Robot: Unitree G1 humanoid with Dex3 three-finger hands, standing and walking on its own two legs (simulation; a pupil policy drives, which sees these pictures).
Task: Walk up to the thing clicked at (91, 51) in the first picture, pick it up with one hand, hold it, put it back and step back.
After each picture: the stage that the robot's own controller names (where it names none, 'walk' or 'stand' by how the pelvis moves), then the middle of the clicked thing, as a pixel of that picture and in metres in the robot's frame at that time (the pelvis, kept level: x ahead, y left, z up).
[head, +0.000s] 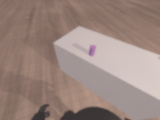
stand; (92, 50) +0.71 -0.02 -0.09
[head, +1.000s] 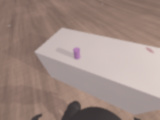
walk; (76, 53) +0.60 +0.17 -0.08
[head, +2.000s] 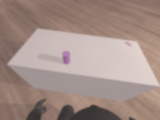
stand; (66, 57) +0.51 +0.21 -0.06
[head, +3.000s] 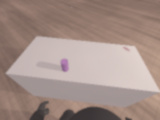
stand; (64, 65) +0.46 +0.23 -0.08
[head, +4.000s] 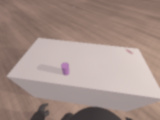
stand; (65, 69) +0.43 +0.21 -0.09
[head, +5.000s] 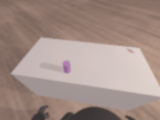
stand; (66, 67) +0.45 +0.21 -0.10
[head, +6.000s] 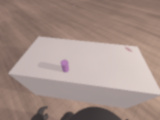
stand; (65, 66) +0.45 +0.22 -0.10
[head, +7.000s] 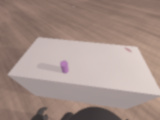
stand; (64, 67) +0.44 +0.23 -0.10
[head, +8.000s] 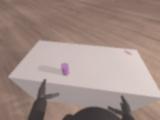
rise first; (65, 69) +0.44 +0.23 -0.09
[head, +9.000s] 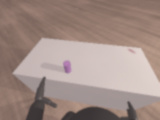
go down; (67, 67) +0.45 +0.22 -0.09
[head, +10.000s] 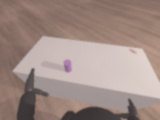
go down; (67, 66) +0.45 +0.21 -0.09
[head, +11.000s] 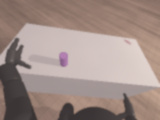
go down; (63, 59) +0.45 +0.19 -0.03
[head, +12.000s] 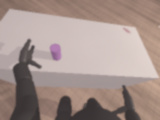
close in; (56, 52) +0.46 +0.21 -0.01
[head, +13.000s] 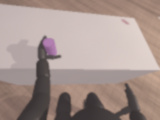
close; (50, 47) +0.48 +0.22 +0.02
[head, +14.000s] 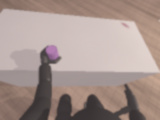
lift; (53, 54) +0.44 +0.21 +0.01
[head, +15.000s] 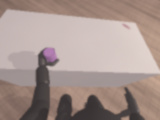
lift; (51, 56) +0.42 +0.22 +0.02
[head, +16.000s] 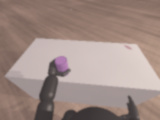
hold; (62, 66) +0.31 +0.17 +0.13
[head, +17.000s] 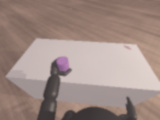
hold; (64, 66) +0.33 +0.17 +0.11
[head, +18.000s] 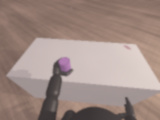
hold; (65, 66) +0.33 +0.16 +0.09
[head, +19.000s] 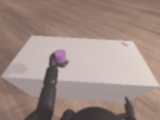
crouch; (61, 59) +0.39 +0.19 +0.09
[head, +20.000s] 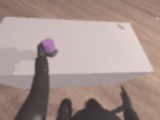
lower; (50, 48) +0.48 +0.22 +0.03
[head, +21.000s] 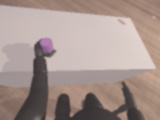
lower; (48, 48) +0.48 +0.22 +0.02
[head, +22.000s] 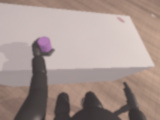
lower; (46, 47) +0.48 +0.23 +0.02
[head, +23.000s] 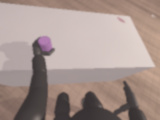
lower; (46, 46) +0.49 +0.22 +0.02
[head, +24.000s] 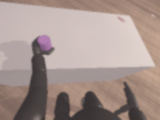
rest; (46, 45) +0.49 +0.23 +0.02
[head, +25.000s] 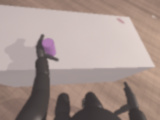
withdraw; (49, 48) +0.48 +0.21 +0.02
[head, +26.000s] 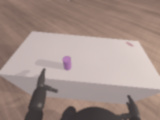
sink last; (67, 63) +0.44 +0.19 -0.03
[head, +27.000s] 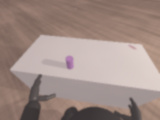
stand; (69, 62) +0.47 +0.20 -0.04
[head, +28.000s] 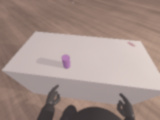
stand; (66, 61) +0.46 +0.20 -0.03
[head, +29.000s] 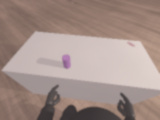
stand; (66, 61) +0.46 +0.20 -0.03
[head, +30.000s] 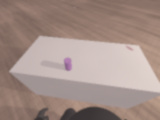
stand; (68, 64) +0.47 +0.20 -0.07
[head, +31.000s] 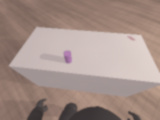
walk; (68, 57) +0.50 +0.20 -0.08
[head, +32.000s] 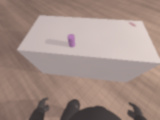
walk; (71, 41) +0.65 +0.20 -0.07
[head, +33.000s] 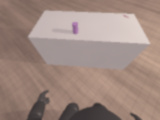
walk; (75, 28) +0.88 +0.19 -0.06
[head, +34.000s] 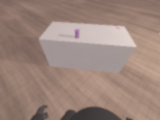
stand; (77, 33) +1.05 +0.22 -0.08
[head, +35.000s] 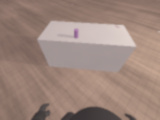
stand; (76, 33) +1.03 +0.22 -0.09
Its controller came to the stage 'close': yes
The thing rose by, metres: 0.21
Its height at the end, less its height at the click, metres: +0.00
